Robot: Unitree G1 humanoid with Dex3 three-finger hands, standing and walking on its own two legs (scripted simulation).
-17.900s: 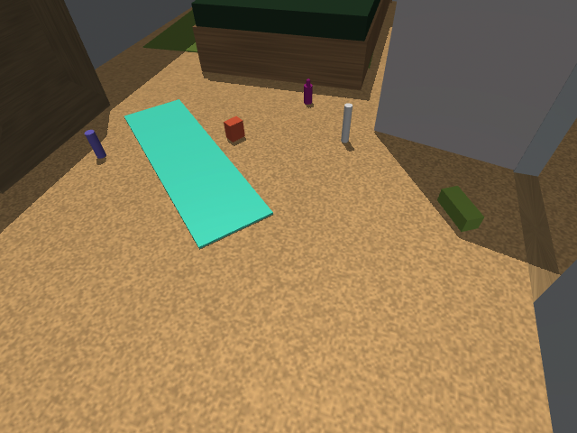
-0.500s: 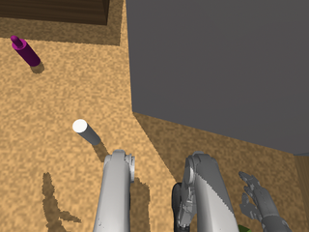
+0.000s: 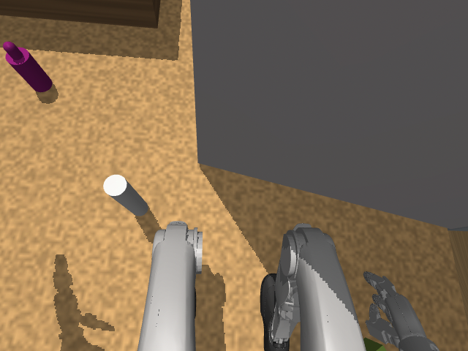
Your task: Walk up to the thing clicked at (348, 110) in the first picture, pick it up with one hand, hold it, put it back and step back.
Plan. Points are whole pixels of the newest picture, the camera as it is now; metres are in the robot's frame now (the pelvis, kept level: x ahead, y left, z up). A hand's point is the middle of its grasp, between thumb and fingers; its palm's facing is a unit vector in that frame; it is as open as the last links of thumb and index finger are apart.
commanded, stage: go down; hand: left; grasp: from the side
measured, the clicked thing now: (129, 198) +0.40 +0.27 -0.29
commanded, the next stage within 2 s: approach in 0.26 s
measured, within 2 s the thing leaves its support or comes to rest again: neither
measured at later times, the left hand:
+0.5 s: hand out of the picture +0.29 +0.45 -0.01, palm faces +0.31 -0.95 -0.08, open 17.8 cm
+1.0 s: hand (63, 222) +0.32 +0.38 -0.23, palm faces +0.21 -0.98 +0.05, open 17.7 cm
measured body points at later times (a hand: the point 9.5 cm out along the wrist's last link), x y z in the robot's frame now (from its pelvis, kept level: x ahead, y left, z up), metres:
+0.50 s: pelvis +0.00 +0.00 -0.02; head +0.21 +0.07 +0.38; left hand +0.27 +0.50 -0.01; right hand +0.20 -0.27 -0.12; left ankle +0.08 +0.12 -0.38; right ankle +0.11 -0.12 -0.38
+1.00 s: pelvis +0.00 +0.01 -0.11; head +0.22 +0.15 +0.25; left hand +0.31 +0.43 -0.23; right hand +0.22 -0.25 -0.17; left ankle +0.08 +0.12 -0.38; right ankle +0.11 -0.12 -0.38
